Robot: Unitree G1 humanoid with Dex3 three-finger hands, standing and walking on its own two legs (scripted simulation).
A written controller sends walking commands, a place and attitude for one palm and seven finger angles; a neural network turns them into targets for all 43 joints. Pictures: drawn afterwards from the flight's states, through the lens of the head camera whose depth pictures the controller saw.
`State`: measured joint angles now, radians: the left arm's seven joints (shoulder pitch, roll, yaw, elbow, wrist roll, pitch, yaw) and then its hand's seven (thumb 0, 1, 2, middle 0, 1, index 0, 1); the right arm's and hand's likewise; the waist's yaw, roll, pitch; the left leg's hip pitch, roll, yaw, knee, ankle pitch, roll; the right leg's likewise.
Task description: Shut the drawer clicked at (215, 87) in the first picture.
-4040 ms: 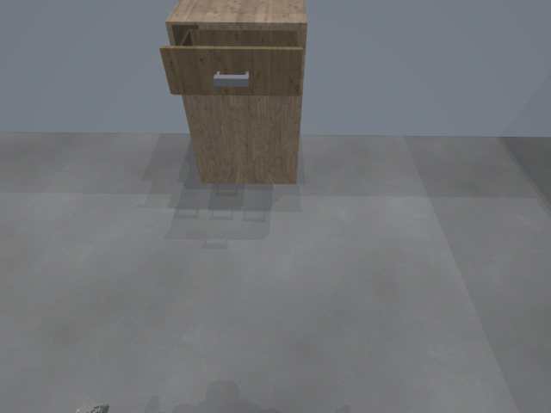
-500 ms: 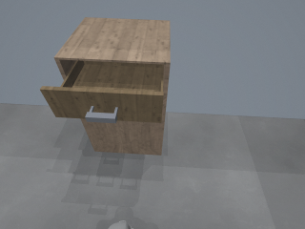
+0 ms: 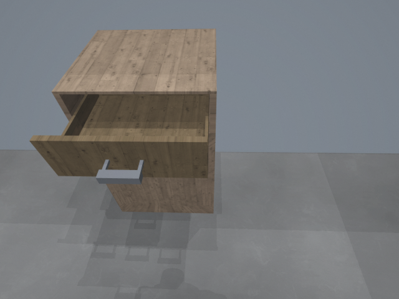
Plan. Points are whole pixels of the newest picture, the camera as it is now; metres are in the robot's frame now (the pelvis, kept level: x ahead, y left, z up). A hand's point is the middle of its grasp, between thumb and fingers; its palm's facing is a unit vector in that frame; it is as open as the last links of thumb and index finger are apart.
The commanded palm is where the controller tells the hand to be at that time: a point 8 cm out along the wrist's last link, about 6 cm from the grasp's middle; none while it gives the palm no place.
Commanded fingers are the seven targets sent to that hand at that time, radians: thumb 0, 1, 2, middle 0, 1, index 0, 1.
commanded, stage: come to a stop and stand still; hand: left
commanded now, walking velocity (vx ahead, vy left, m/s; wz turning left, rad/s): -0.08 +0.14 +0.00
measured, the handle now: (122, 170) +0.43 +0.24 -0.05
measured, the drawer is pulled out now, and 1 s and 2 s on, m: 0.20 0.20 0.20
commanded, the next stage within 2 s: look again from close up in 0.94 s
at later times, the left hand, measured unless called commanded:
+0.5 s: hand out of the picture -0.04 +0.20 -0.16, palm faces +0.10 -0.98 -0.19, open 7.4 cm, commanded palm none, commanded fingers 0.00 0.90 0.90 -0.20 -0.30 -0.20 -0.30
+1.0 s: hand out of the picture -0.07 +0.15 -0.17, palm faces +0.07 -0.98 -0.16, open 7.3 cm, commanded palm none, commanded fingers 0.00 0.90 0.90 -0.20 -0.30 -0.20 -0.30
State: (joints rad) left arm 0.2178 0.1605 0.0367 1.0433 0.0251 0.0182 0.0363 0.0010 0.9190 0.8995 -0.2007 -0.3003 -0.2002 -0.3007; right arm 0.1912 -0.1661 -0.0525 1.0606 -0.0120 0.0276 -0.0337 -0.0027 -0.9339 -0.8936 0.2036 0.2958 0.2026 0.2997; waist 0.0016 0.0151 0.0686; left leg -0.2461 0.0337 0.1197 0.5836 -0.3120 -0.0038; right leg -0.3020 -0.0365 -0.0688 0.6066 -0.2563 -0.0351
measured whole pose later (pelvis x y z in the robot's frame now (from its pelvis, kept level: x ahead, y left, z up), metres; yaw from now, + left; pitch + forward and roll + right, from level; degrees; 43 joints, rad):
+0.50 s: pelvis -0.05 +0.01 +0.02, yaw +2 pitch +0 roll +0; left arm 0.27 0.18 0.06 1.08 0.02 0.04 0.00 0.00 0.91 0.90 -0.20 -0.30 -0.20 -0.30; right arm 0.38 -0.12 -0.02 1.12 -0.03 0.01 -0.03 0.00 -0.91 -0.89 0.20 0.30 0.20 0.30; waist 0.00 -0.02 -0.03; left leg -0.09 0.01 0.03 0.34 -0.25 0.01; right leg -0.41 -0.01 -0.04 0.84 -0.32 0.00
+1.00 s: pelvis -0.06 -0.01 +0.01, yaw +2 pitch -2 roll +0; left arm 0.33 0.10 -0.01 1.12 0.02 -0.02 0.04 0.00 0.91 0.90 -0.20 -0.30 -0.20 -0.30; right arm 0.28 -0.17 0.00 1.08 -0.02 -0.01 -0.03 0.02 -0.94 -0.89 0.20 0.30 0.20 0.30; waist 0.00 0.02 0.00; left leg -0.20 0.01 0.07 0.51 -0.27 0.02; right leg -0.18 0.02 -0.08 0.49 -0.27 -0.05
